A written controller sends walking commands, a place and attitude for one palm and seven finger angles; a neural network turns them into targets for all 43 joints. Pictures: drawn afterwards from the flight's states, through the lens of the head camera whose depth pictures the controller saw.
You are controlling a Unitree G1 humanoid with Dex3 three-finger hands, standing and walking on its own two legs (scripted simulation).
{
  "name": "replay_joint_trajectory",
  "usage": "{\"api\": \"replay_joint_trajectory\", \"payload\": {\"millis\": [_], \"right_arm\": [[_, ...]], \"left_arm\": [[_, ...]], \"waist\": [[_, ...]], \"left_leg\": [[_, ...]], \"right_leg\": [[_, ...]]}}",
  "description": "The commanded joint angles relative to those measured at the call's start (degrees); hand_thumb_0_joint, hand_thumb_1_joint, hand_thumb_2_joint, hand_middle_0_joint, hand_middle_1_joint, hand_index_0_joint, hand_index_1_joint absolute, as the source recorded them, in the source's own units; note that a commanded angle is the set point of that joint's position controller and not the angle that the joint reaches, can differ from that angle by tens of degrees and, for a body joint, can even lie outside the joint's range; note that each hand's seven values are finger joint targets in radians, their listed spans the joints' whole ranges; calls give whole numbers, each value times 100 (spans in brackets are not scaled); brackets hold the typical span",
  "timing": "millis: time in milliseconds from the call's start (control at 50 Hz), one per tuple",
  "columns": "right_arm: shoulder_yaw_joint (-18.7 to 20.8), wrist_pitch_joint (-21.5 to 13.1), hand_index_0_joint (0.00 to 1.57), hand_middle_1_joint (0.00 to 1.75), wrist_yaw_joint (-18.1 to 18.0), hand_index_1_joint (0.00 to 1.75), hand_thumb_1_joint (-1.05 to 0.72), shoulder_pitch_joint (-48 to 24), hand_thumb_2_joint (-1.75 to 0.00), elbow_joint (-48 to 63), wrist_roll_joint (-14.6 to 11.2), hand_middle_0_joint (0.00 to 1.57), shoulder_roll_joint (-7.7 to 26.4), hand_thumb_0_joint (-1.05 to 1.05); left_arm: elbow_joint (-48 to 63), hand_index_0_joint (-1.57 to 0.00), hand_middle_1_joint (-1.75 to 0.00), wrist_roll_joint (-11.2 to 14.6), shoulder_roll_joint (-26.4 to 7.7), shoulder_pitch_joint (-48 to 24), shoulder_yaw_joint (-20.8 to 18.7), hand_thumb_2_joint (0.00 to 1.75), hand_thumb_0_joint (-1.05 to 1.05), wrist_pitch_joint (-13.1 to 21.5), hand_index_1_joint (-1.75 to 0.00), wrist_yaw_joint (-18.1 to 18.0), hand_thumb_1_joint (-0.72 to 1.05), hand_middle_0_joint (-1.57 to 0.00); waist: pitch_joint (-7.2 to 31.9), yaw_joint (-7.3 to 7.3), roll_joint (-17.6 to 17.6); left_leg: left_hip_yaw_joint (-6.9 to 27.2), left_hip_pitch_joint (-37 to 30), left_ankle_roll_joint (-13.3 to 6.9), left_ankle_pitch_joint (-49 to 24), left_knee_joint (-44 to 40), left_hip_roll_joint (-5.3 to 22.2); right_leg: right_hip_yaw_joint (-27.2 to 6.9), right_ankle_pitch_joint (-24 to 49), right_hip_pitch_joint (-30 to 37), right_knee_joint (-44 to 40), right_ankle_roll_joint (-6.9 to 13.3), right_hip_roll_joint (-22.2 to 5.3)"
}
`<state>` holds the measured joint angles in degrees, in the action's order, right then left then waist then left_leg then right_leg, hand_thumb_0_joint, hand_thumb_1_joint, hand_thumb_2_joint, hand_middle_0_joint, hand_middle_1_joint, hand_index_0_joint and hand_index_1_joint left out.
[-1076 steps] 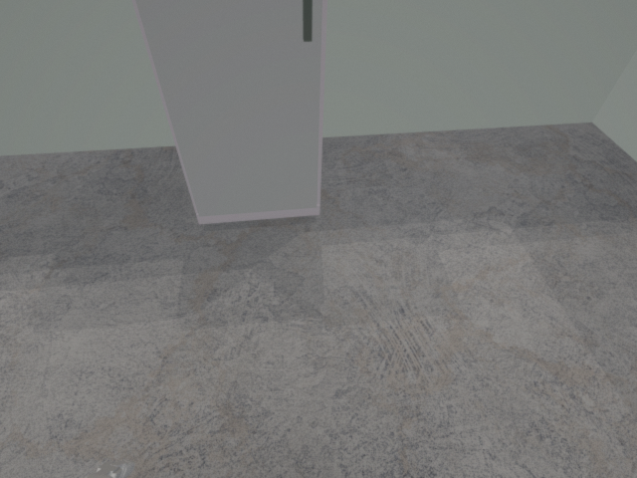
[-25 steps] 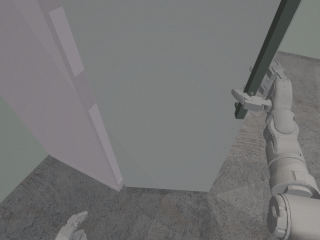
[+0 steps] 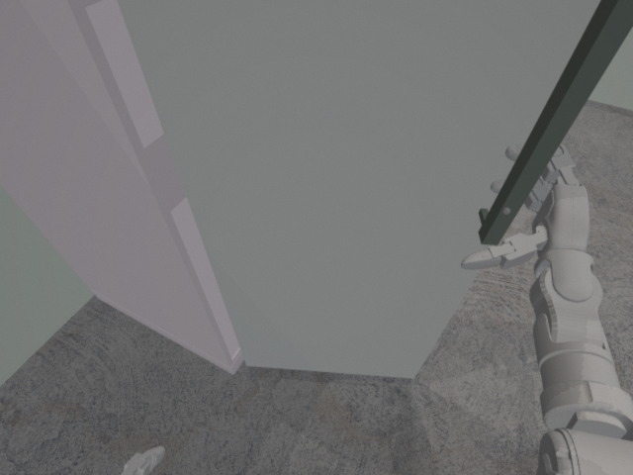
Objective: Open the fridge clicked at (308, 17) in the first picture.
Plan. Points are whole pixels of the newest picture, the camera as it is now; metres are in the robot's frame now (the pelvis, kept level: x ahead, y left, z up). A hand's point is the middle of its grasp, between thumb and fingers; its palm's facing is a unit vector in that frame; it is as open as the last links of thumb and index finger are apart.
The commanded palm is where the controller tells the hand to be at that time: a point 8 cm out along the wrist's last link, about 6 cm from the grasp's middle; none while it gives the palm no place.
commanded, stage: slip the hand off the handle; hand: right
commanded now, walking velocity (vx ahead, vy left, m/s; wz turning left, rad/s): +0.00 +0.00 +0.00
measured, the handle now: (566, 77) +0.47 -0.19 +0.28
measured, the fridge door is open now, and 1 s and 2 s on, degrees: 67 66 66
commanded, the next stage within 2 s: draw the hand back to the body in 1.22 s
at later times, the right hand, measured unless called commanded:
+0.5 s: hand (564, 223) +0.41 -0.25 +0.13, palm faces +0.15 +0.98 -0.16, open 14.7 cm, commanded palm +0.38 -0.30 +0.14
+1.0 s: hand (595, 287) +0.33 -0.26 +0.12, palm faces +0.18 +0.97 -0.13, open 14.7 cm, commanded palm +0.29 -0.29 +0.14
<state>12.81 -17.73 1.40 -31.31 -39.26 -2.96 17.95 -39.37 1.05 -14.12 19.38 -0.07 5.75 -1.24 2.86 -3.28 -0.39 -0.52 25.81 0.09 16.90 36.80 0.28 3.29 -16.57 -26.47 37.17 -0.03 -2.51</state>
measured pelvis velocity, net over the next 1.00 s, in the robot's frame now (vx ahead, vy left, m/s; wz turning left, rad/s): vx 0.01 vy -0.01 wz -0.03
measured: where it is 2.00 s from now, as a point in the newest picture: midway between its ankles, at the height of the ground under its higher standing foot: outside the picture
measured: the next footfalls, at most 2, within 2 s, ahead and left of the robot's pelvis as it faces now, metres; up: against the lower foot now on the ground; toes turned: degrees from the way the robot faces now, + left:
none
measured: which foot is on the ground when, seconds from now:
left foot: down 0.00-1.00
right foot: down 0.00-1.00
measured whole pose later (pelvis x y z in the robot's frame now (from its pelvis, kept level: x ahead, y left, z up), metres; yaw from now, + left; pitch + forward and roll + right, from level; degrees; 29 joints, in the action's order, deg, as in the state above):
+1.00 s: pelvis +0.01 -0.01 -0.01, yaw -2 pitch +5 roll +1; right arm 17.6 -13.8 12.1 -10.6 -19.0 -10.6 20.0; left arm -35.6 2.1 -14.8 16.1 1.0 6.8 -3.5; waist 4.3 1.3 -1.2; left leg -2.3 24.1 0.5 19.8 39.4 0.9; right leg 1.3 -19.7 -26.4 41.5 0.3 -1.9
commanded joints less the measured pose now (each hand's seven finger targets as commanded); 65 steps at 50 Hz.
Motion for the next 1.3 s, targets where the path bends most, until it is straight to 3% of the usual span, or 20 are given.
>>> {"api": "replay_joint_trajectory", "payload": {"millis": [0,60,120,340,420,460,500,560,600,680,780,820,860,900,940,1000,1120,1200,1260,1280], "right_arm": [[583,-298,25,115,-160,115,55,-2296,-20,1194,28,25,1499,0],[797,-277,25,115,-61,115,55,-2115,-20,1258,-26,25,1701,0],[651,-280,25,115,120,115,55,-2088,-20,1361,-98,25,1529,0],[419,-296,25,115,761,115,55,-2312,-20,1498,-343,25,1474,0],[595,-267,25,115,806,115,55,-2310,-20,1357,-380,25,1674,0],[892,-314,25,115,800,115,55,-2083,-20,1469,-375,25,1990,0],[910,-321,25,115,833,115,55,-2153,-20,1376,-379,25,2009,0],[793,-311,25,115,930,115,55,-1461,-20,1592,-512,25,1709,0],[1048,-263,25,115,956,115,55,-1124,-20,1720,-587,25,1909,0],[1131,-189,25,115,949,115,55,-574,-20,2355,-686,25,1863,0],[1186,-179,25,115,944,115,55,65,-20,3144,-788,25,1778,0],[920,-126,25,115,981,115,55,226,-20,3356,-814,25,1484,0],[902,-56,25,115,989,115,55,47,-20,3299,-859,25,1511,0],[826,15,25,115,1026,115,55,11,-20,3268,-883,25,1434,0],[654,14,25,115,1055,115,55,-100,-20,3567,-834,25,1351,0],[500,36,25,115,1015,115,55,204,-20,3705,-840,25,1174,0],[653,196,25,115,981,115,55,1154,-20,4056,-912,25,1138,0],[637,298,25,115,912,115,55,1483,-20,4509,-892,25,1083,0],[764,316,25,115,843,115,55,1313,-20,4520,-920,25,1223,0],[768,311,25,115,848,115,55,1179,-20,4501,-908,25,1238,0]], "left_arm": [[691,-20,-30,-30,-885,21,-325,90,0,158,-30,-84,90,-20],[758,-20,-30,-26,-865,-37,-303,90,0,85,-30,-116,90,-20],[845,-20,-30,-2,-835,-113,-287,90,0,65,-30,-128,90,-20],[805,-20,-30,64,-919,-42,-314,90,0,109,-30,-191,90,-20],[783,-20,-30,57,-943,-20,-292,90,0,113,-30,-207,90,-20],[850,-20,-30,33,-976,9,-303,90,0,111,-30,-223,90,-20],[819,-20,-30,38,-965,34,-288,90,0,96,-30,-214,90,-20],[987,-20,-30,42,-946,-7,-296,90,0,121,-30,-177,90,-20],[1023,-20,-30,53,-967,-34,-300,90,0,114,-30,-163,90,-20],[1158,-20,-30,58,-926,-174,-290,90,0,147,-30,-147,90,-20],[1241,-20,-30,56,-877,-368,-281,90,0,228,-30,-164,90,-20],[1265,-20,-30,67,-842,-466,-254,90,0,273,-30,-180,90,-20],[1203,-20,-30,87,-881,-492,-228,90,0,313,-30,-255,90,-20],[1184,-20,-30,102,-875,-613,-196,90,0,363,-30,-304,90,-20],[1210,-20,-30,102,-843,-719,-173,90,0,433,-30,-338,90,-20],[1229,-20,-30,96,-817,-781,-141,90,0,538,-30,-356,90,-20],[1330,-20,-30,80,-770,-912,-99,90,0,631,-30,-335,90,-20],[1380,-20,-30,62,-728,-1017,-68,90,0,668,-30,-331,90,-20],[1289,-20,-30,51,-753,-1026,-53,90,0,691,-30,-383,90,-20],[1253,-20,-30,53,-752,-1072,-37,90,0,699,-30,-403,90,-20]], "waist": [[1827,145,115],[1880,232,96],[1900,222,48],[1798,51,-295],[1702,71,-180],[1952,226,-376],[1882,159,-228],[2004,296,-298],[1943,371,-167],[1899,459,-214],[1801,501,-325],[1611,441,-415],[1292,315,-115],[1146,317,-144],[1245,331,-481],[1272,353,-341],[1343,591,-231],[1179,615,-288],[885,509,1],[892,485,-116]], "left_leg": [[3,-671,-115,-1474,-406,-101],[21,-831,-125,-1650,-379,-96],[8,-834,-124,-1796,-340,-102],[-102,-240,-173,-1479,-263,-170],[-127,-211,-172,-1341,-238,-173],[-114,-370,-207,-1398,-166,-183],[-117,-298,-184,-1414,-158,-184],[-138,-470,-197,-1499,-143,-206],[-130,-562,-186,-1565,-135,-208],[-128,-710,-176,-1648,-115,-212],[-130,-740,-171,-1537,-121,-216],[-164,-580,-160,-1387,-139,-222],[-165,-419,-143,-1021,-249,-226],[-139,-313,-136,-711,-319,-202],[-137,-301,-165,-609,-310,-185],[-179,-283,-166,-499,-310,-189],[-212,-648,-165,-779,-286,-152],[-205,-696,-156,-863,-326,-140],[-164,-601,-122,-622,-447,-143],[-132,-554,-118,-572,-466,-125]], "right_leg": [[-116,1124,815,-301,179,237],[-102,1230,753,-260,190,249],[-100,1348,814,-247,175,242],[-352,1462,1145,-101,123,199],[-395,1319,976,-105,113,208],[-394,1468,982,-82,112,228],[-412,1458,946,-78,110,200],[-363,1571,956,-72,119,221],[-353,1543,859,-112,113,202],[-304,1560,802,-127,131,210],[-280,1440,823,-153,126,217],[-289,1334,866,-175,108,206],[-321,906,721,-199,137,206],[-347,563,676,-266,129,220],[-376,520,812,-283,115,235],[-444,460,892,-285,113,230],[-405,671,844,-345,82,250],[-366,721,866,-366,92,256],[-369,472,729,-364,115,253],[-348,414,737,-364,115,271]]}}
